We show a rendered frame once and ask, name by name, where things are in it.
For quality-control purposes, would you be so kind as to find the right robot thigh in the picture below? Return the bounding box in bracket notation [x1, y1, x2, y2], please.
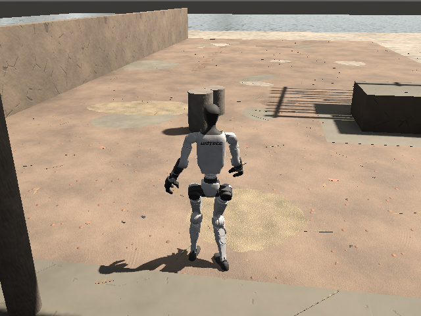
[212, 184, 232, 228]

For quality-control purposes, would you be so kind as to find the right robot hand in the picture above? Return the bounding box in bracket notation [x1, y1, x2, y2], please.
[228, 167, 243, 177]

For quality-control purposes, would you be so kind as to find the left robot hand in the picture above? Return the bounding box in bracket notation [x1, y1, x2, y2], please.
[164, 177, 179, 194]

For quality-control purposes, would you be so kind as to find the robot right forearm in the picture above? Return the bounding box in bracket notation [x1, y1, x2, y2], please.
[235, 157, 243, 172]

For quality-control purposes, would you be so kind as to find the robot torso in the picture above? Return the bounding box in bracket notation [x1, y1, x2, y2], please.
[196, 131, 226, 198]

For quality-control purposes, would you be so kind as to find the robot left forearm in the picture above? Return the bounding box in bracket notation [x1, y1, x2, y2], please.
[168, 158, 183, 182]

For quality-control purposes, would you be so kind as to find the robot right upper arm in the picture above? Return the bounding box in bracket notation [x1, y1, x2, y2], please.
[225, 132, 241, 167]

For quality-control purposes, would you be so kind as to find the robot left upper arm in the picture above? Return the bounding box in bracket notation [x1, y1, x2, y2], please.
[178, 132, 198, 169]

